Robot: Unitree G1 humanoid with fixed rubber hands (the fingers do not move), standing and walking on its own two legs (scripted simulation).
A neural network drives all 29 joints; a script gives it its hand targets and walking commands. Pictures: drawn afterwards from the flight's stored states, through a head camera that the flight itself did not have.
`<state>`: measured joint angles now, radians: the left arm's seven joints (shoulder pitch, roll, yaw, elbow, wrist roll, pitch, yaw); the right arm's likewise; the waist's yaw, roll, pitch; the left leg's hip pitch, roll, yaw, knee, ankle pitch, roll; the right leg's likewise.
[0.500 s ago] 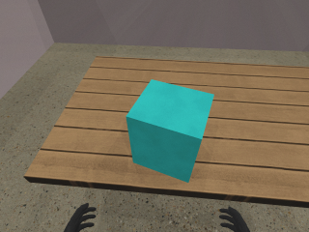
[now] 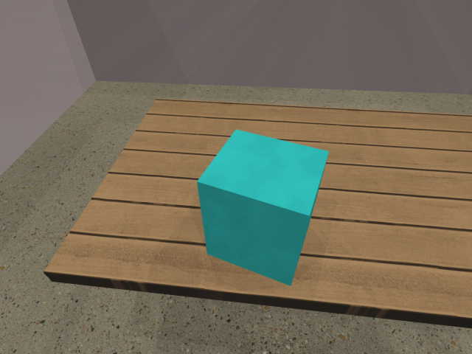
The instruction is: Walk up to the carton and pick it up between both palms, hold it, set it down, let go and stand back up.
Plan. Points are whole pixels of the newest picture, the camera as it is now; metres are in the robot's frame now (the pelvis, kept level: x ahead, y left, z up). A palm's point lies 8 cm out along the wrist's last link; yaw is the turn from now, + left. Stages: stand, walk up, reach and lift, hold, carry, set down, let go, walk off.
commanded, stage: stand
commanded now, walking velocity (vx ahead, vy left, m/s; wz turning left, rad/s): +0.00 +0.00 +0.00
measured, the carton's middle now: (263, 206) +0.42 -0.04 +0.01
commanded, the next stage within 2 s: none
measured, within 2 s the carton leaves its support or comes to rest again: neither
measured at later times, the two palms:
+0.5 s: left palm out of the picture -0.04 +0.25 -0.12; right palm out of the picture -0.02 -0.24 -0.14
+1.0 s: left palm out of the picture -0.07 +0.24 -0.13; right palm out of the picture -0.07 -0.24 -0.14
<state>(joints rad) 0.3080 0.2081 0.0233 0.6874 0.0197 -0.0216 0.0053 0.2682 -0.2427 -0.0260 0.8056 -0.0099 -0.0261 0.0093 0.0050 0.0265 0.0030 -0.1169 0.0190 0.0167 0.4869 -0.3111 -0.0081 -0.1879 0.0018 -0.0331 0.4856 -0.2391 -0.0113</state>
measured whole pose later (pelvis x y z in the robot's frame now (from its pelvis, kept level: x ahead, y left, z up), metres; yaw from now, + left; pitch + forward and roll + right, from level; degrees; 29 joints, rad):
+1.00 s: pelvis -0.05 +0.00 +0.00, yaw -1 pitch -2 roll +1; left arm 0.42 0.18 0.01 0.96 0.01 0.00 0.03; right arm 0.40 -0.22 -0.01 0.98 -0.01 0.00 -0.01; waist 0.00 0.02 -0.01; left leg -0.24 -0.02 0.00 0.51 -0.24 0.00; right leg -0.32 0.00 0.01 0.51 -0.16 0.00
